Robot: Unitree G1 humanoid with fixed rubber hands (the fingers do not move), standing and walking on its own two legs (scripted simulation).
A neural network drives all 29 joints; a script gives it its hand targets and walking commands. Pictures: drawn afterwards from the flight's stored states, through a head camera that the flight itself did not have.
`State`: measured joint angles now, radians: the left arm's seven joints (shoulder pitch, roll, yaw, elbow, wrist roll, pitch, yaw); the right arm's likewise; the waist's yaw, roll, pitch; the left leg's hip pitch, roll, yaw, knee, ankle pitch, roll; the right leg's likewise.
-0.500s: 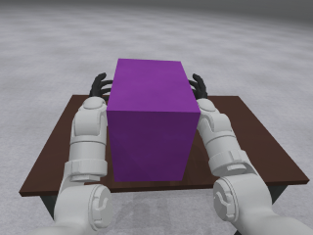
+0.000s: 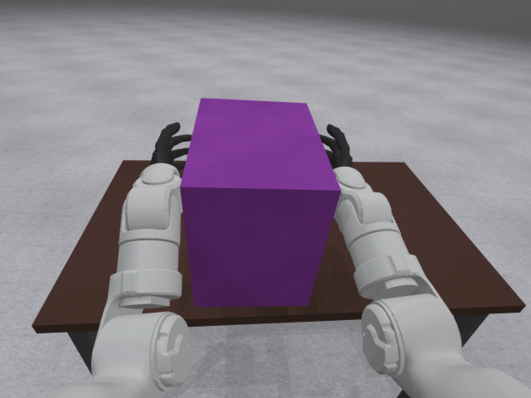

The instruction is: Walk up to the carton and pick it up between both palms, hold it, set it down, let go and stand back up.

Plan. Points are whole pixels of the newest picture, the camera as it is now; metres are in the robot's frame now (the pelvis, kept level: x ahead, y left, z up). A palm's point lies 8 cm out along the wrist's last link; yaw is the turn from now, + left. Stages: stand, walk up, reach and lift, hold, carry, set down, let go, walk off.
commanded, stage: hold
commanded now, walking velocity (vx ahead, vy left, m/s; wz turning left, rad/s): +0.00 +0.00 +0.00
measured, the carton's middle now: (253, 199) +0.35 +0.02 +0.19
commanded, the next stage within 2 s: none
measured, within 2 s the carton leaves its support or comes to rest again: neither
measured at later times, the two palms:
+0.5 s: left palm (165, 172) +0.36 +0.15 +0.23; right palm (337, 174) +0.38 -0.11 +0.22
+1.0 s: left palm (165, 172) +0.36 +0.15 +0.23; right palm (337, 174) +0.38 -0.11 +0.22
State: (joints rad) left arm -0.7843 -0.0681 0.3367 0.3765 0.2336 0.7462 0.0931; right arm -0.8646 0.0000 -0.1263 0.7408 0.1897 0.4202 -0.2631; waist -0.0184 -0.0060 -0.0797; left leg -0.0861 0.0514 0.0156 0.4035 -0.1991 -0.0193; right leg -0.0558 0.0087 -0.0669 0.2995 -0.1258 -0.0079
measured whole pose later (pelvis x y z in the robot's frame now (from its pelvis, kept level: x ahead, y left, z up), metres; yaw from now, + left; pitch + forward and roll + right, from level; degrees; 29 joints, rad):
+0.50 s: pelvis +0.00 +0.00 +0.00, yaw +0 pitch -7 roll -1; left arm -0.79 -0.07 0.34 0.38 0.23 0.75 0.09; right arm -0.86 0.00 -0.13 0.74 0.19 0.42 -0.26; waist -0.02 -0.01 -0.08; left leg -0.09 0.05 0.01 0.40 -0.20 -0.02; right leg -0.06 0.01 -0.07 0.30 -0.13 -0.01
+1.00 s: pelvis +0.00 +0.00 +0.00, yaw +0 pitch -7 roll -1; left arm -0.79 -0.07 0.34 0.37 0.23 0.75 0.09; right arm -0.86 0.00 -0.13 0.74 0.19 0.42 -0.26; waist -0.02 -0.01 -0.08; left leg -0.08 0.05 0.01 0.40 -0.20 -0.02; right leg -0.05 0.01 -0.07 0.30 -0.13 -0.01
